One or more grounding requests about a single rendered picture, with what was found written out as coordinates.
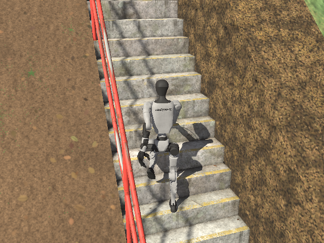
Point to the stairs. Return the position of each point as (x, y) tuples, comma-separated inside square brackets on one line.
[(147, 44)]

